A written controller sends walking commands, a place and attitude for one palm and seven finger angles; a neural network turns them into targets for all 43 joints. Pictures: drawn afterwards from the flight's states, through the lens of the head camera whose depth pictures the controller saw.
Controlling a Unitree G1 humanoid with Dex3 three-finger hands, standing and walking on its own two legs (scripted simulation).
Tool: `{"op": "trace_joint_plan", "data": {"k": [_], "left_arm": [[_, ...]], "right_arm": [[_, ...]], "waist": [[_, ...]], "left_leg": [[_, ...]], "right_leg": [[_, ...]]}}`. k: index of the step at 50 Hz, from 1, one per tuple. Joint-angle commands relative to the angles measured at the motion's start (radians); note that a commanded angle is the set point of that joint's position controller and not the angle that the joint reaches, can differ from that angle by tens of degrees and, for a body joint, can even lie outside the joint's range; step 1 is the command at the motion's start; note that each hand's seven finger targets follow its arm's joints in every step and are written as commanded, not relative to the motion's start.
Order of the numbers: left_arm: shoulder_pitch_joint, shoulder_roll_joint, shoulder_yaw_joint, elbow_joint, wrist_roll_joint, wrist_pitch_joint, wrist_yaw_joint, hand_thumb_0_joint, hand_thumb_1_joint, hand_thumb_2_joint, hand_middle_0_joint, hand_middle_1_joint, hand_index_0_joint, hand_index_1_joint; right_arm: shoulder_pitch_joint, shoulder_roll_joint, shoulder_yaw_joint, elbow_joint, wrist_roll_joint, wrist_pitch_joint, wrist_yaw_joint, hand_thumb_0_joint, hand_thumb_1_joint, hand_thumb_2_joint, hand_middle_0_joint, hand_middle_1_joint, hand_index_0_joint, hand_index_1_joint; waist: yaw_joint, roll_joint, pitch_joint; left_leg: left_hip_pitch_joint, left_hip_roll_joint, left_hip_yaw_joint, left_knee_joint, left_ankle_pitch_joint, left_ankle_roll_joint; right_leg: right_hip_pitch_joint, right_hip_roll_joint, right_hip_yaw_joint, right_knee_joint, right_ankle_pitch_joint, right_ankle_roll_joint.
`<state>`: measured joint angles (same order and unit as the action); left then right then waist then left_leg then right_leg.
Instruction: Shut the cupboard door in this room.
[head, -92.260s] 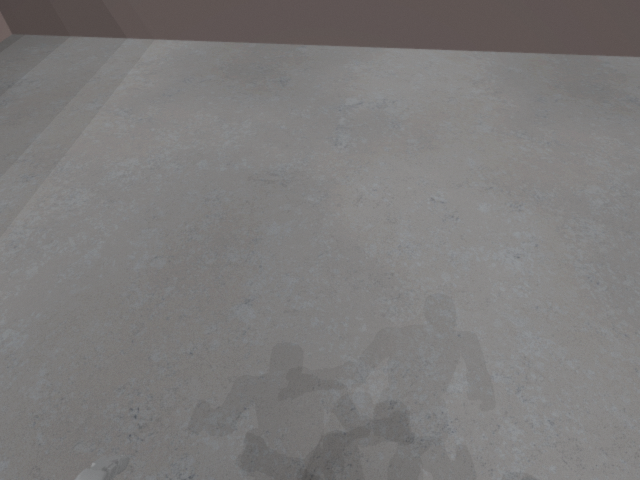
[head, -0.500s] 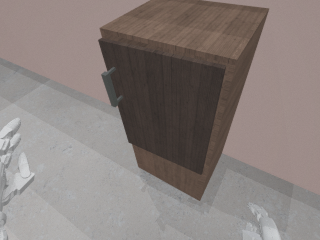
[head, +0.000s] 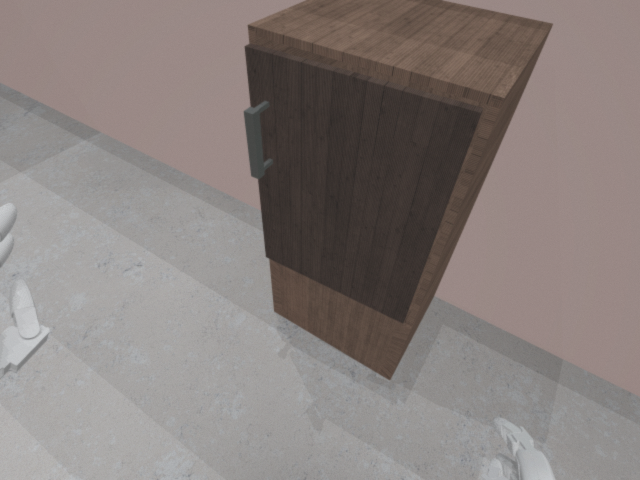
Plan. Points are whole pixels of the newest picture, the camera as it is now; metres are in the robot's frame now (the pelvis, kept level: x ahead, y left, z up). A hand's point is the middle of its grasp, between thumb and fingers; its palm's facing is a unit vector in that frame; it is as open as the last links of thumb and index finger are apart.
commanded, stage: step back with the hand held close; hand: left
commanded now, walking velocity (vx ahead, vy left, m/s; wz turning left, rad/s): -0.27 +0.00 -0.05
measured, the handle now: (260, 140) +0.73 +0.16 +0.03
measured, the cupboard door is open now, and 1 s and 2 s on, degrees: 3 3 3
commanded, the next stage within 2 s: stop stepping back and stand still in 0.34 s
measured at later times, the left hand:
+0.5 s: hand out of the picture +0.02 +0.32 +0.19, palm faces +0.48 -0.77 -0.41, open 7.4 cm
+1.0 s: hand out of the picture -0.14 +0.34 +0.20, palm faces +0.25 -0.78 -0.57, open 7.4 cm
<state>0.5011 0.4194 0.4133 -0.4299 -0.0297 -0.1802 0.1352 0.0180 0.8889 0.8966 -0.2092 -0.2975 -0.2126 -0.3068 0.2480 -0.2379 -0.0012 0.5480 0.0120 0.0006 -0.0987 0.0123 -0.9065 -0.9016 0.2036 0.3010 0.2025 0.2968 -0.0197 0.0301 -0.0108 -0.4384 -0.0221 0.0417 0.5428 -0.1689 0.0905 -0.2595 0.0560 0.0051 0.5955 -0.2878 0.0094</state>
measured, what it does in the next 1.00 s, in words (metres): walks backwards: right foot, then right foot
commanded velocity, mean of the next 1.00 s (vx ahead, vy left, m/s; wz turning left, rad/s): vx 0.05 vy -0.05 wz -0.05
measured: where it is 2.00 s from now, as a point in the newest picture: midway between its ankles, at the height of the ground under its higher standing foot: outside the picture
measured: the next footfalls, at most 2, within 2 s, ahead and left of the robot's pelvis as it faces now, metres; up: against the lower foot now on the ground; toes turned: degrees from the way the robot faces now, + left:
right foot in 0.02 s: -0.01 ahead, -0.12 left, +0.00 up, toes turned +4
right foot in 0.50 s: -0.15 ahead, -0.08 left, +0.00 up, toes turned +1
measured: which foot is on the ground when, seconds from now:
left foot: down 0.00-0.50, up 0.52-0.64, down 0.66-0.92, up 0.94-1.00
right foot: up 0.00-0.00, down 0.02-0.32, up 0.34-0.48, down 0.50-0.66, up 0.68-0.96, down 0.98-1.00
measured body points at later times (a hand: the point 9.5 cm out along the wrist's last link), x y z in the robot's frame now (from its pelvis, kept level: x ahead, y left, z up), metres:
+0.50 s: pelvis -0.17 +0.04 -0.02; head -0.17 +0.07 +0.43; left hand -0.01 +0.35 +0.21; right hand +0.05 -0.19 -0.06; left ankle +0.10 +0.08 -0.71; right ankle -0.20 -0.08 -0.73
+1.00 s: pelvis -0.35 +0.12 -0.01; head -0.35 +0.15 +0.44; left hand -0.16 +0.38 +0.23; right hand -0.22 -0.12 -0.08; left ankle -0.22 +0.21 -0.69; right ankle -0.40 +0.07 -0.74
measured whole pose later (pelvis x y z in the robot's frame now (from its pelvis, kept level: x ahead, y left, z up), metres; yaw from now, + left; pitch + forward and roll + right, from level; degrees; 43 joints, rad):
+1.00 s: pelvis -0.35 +0.12 -0.01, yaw -8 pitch +0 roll +0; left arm 0.66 0.60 0.48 -0.72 -0.05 -0.18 0.12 0.02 0.89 0.90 -0.21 -0.30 -0.21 -0.31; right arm 0.27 -0.16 0.01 0.60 -0.01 -0.06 -0.04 0.01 -0.90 -0.90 0.21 0.30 0.21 0.30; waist 0.03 -0.07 -0.04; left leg -0.63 0.04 0.09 0.95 -0.43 -0.05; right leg -0.18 0.05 -0.12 0.56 -0.40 -0.15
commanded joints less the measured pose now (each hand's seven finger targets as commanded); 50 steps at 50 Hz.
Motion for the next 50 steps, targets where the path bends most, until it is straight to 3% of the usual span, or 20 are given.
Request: {"op": "trace_joint_plan", "data": {"k": [1, 7, 13, 17, 22, 23, 24, 25, 27, 29, 31, 32, 33, 34, 38, 44, 46, 47, 49, 50], "left_arm": [[-0.015, 0.21, 0.178, -0.303, -0.005, -0.105, 0.025, 0.0, 0.9, 0.9, -0.2, -0.3, -0.2, -0.3], [0.034, 0.211, 0.162, -0.292, -0.058, -0.119, 0.037, 0.0, 0.9, 0.9, -0.2, -0.3, -0.2, -0.3], [-0.13, 0.206, 0.115, -0.239, -0.032, -0.116, 0.042, 0.0, 0.9, 0.9, -0.2, -0.3, -0.2, -0.3], [-0.153, 0.229, 0.186, -0.161, -0.005, -0.127, 0.025, 0.0, 0.9, 0.9, -0.2, -0.3, -0.2, -0.3], [-0.002, 0.245, 0.186, -0.334, -0.067, -0.125, 0.006, 0.0, 0.9, 0.9, -0.2, -0.3, -0.2, -0.3], [0.049, 0.232, 0.173, -0.359, -0.066, -0.124, 0.003, 0.0, 0.9, 0.9, -0.2, -0.3, -0.2, -0.3], [0.072, 0.25, 0.179, -0.404, -0.063, -0.133, 0.009, 0.0, 0.9, 0.9, -0.2, -0.3, -0.2, -0.3], [0.052, 0.277, 0.186, -0.44, -0.054, -0.142, 0.015, 0.0, 0.9, 0.9, -0.2, -0.3, -0.2, -0.3], [-0.104, 0.294, 0.221, -0.41, -0.045, -0.114, 0.021, 0.0, 0.9, 0.9, -0.2, -0.3, -0.2, -0.3], [-0.258, 0.239, 0.14, -0.404, -0.02, -0.075, 0.023, 0.0, 0.9, 0.9, -0.2, -0.3, -0.2, -0.3], [-0.363, 0.222, 0.098, -0.288, -0.013, -0.058, 0.035, 0.0, 0.9, 0.9, -0.2, -0.3, -0.2, -0.3], [-0.429, 0.199, 0.059, -0.255, 0.004, -0.052, 0.037, 0.0, 0.9, 0.9, -0.2, -0.3, -0.2, -0.3], [-0.529, 0.182, 0.03, -0.265, 0.027, -0.066, 0.051, 0.0, 0.9, 0.9, -0.2, -0.3, -0.2, -0.3], [-0.593, 0.196, 0.028, -0.252, 0.043, -0.08, 0.053, 0.0, 0.9, 0.9, -0.2, -0.3, -0.2, -0.3], [-0.283, 0.14, 0.015, -0.318, 0.011, -0.025, 0.009, 0.0, 0.9, 0.9, -0.2, -0.3, -0.2, -0.3], [0.188, 0.25, 0.16, -0.434, -0.033, -0.015, 0.03, 0.0, 0.9, 0.9, -0.2, -0.3, -0.2, -0.3], [0.142, 0.29, 0.193, -0.421, -0.029, 0.003, 0.028, 0.0, 0.9, 0.9, -0.2, -0.3, -0.2, -0.3], [0.085, 0.295, 0.218, -0.386, -0.031, -0.005, 0.034, 0.0, 0.9, 0.9, -0.2, -0.3, -0.2, -0.3], [-0.168, 0.437, 0.337, -0.394, -0.034, -0.066, 0.047, 0.0, 0.9, 0.9, -0.2, -0.3, -0.2, -0.3], [-0.225, 0.472, 0.356, -0.271, -0.037, -0.082, 0.052, 0.0, 0.9, 0.9, -0.2, -0.3, -0.2, -0.3]], "right_arm": [[-0.15, -0.136, -0.054, -0.155, -0.009, -0.084, 0.006, 0.0, -0.9, -0.9, 0.2, 0.3, 0.2, 0.3], [-0.1, -0.107, -0.064, -0.089, 0.001, -0.103, 0.029, 0.0, -0.9, -0.9, 0.2, 0.3, 0.2, 0.3], [-0.158, -0.119, -0.049, -0.079, 0.0, -0.124, -0.002, 0.0, -0.9, -0.9, 0.2, 0.3, 0.2, 0.3], [-0.197, -0.145, -0.056, -0.093, -0.019, -0.125, 0.0, 0.0, -0.9, -0.9, 0.2, 0.3, 0.2, 0.3], [-0.188, -0.076, -0.075, -0.11, -0.008, -0.133, 0.056, 0.0, -0.9, -0.9, 0.2, 0.3, 0.2, 0.3], [-0.154, -0.066, -0.072, -0.102, -0.001, -0.138, 0.066, 0.0, -0.9, -0.9, 0.2, 0.3, 0.2, 0.3], [-0.137, -0.063, -0.074, -0.091, 0.011, -0.143, 0.072, 0.0, -0.9, -0.9, 0.2, 0.3, 0.2, 0.3], [-0.142, -0.088, -0.081, -0.07, 0.011, -0.14, 0.071, 0.0, -0.9, -0.9, 0.2, 0.3, 0.2, 0.3], [-0.107, -0.107, -0.087, -0.01, -0.021, -0.11, 0.078, 0.0, -0.9, -0.9, 0.2, 0.3, 0.2, 0.3], [-0.136, -0.07, -0.049, -0.074, -0.017, -0.107, 0.035, 0.0, -0.9, -0.9, 0.2, 0.3, 0.2, 0.3], [-0.118, -0.106, -0.034, -0.01, -0.02, -0.125, -0.002, 0.0, -0.9, -0.9, 0.2, 0.3, 0.2, 0.3], [-0.106, -0.142, -0.04, -0.012, -0.025, -0.14, -0.007, 0.0, -0.9, -0.9, 0.2, 0.3, 0.2, 0.3], [-0.071, -0.146, -0.04, -0.023, -0.024, -0.161, -0.003, 0.0, -0.9, -0.9, 0.2, 0.3, 0.2, 0.3], [-0.068, -0.112, -0.035, -0.041, -0.02, -0.188, -0.002, 0.0, -0.9, -0.9, 0.2, 0.3, 0.2, 0.3], [-0.137, -0.103, -0.057, -0.064, -0.015, -0.183, 0.048, 0.0, -0.9, -0.9, 0.2, 0.3, 0.2, 0.3], [-0.149, -0.045, -0.047, -0.115, -0.043, -0.118, 0.053, 0.0, -0.9, -0.9, 0.2, 0.3, 0.2, 0.3], [-0.085, -0.016, -0.035, -0.075, 0.0, -0.093, 0.055, 0.0, -0.9, -0.9, 0.2, 0.3, 0.2, 0.3], [-0.095, -0.029, -0.045, -0.062, 0.011, -0.078, 0.045, 0.0, -0.9, -0.9, 0.2, 0.3, 0.2, 0.3], [-0.129, -0.077, -0.039, -0.058, -0.019, -0.083, 0.037, 0.0, -0.9, -0.9, 0.2, 0.3, 0.2, 0.3], [-0.156, -0.07, -0.021, -0.092, -0.02, -0.098, 0.047, 0.0, -0.9, -0.9, 0.2, 0.3, 0.2, 0.3]], "waist": [[0.034, 0.199, -0.078], [-0.003, -0.135, -0.246], [-0.01, 0.029, -0.026], [0.037, 0.26, -0.015], [0.079, 0.2, -0.27], [0.086, 0.146, -0.295], [0.077, -0.045, -0.259], [0.049, -0.297, -0.122], [0.004, -0.263, -0.02], [-0.018, -0.103, 0.095], [-0.025, 0.25, 0.119], [-0.032, 0.41, 0.161], [-0.026, 0.582, 0.159], [-0.028, 0.466, 0.203], [0.03, 0.169, -0.066], [0.071, 0.234, -0.182], [0.054, -0.144, -0.179], [0.027, -0.266, -0.126], [-0.02, -0.165, 0.062], [-0.045, -0.161, 0.115]], "left_leg": [[-0.28, 0.201, -0.235, -0.334, -0.581, 0.007], [0.329, 0.076, -0.042, 0.048, -0.05, -0.085], [0.218, 0.15, -0.125, -0.142, -0.217, -0.068], [-0.374, 0.348, -0.326, -0.556, -0.767, -0.019], [0.066, 0.206, 0.037, -0.339, -0.295, -0.166], [0.187, 0.121, 0.146, -0.149, -0.244, -0.201], [0.341, 0.035, 0.199, 0.243, -0.216, -0.237], [0.351, 0.022, -0.012, 0.689, -0.26, -0.218], [0.101, 0.081, -0.248, 1.046, -0.301, -0.156], [0.174, 0.164, -0.178, 0.483, -0.32, -0.103], [0.239, 0.094, -0.116, 0.021, -0.305, -0.099], [0.155, 0.165, -0.238, -0.185, -0.46, -0.077], [0.044, 0.347, -0.479, -0.399, -0.737, -0.017], [-0.071, 0.399, -0.571, -0.46, -0.814, 0.04], [0.008, 0.276, -0.353, -0.463, -0.745, -0.201], [-0.11, 0.15, 0.029, -0.338, -0.403, -0.23], [-0.063, 0.031, 0.197, 0.267, -0.299, -0.175], [-0.164, 0.034, 0.045, 0.569, -0.321, -0.123], [-0.363, 0.124, -0.107, 0.853, -0.265, -0.107], [-0.295, 0.198, -0.142, 0.776, -0.255, -0.11]], "right_leg": [[0.27, 0.021, 0.013, 0.051, -0.02, -0.019], [-0.175, -0.159, 0.225, -0.224, 0.162, -0.073], [-0.274, -0.054, 0.124, -0.196, -0.137, -0.024], [0.247, 0.114, -0.035, 0.282, -0.148, -0.005], [0.105, 0.078, -0.137, 0.131, -0.281, -0.06], [0.006, 0.033, -0.149, -0.023, -0.286, -0.085], [-0.244, -0.105, -0.042, -0.243, -0.303, -0.127], [-0.577, -0.351, 0.351, -0.421, -0.418, -0.218], [-0.674, -0.516, 0.512, -0.481, -0.556, -0.33], [-0.55, -0.304, 0.271, -0.304, -0.461, -0.17], [-0.457, -0.152, 0.137, -0.039, -0.364, -0.085], [-0.406, -0.085, 0.094, 0.155, -0.319, -0.055], [-0.39, -0.021, -0.007, 0.396, -0.288, -0.015], [-0.364, -0.013, 0.02, 0.525, -0.205, -0.009], [-0.181, 0.061, -0.061, 0.621, -0.121, -0.02], [0.371, 0.118, -0.263, 0.06, -0.271, -0.073], [0.25, -0.109, -0.074, -0.198, -0.185, -0.173], [0.112, -0.29, 0.176, -0.272, -0.133, -0.253], [-0.079, -0.501, 0.439, -0.449, -0.353, -0.339], [-0.195, -0.511, 0.464, -0.451, -0.381, -0.26]]}}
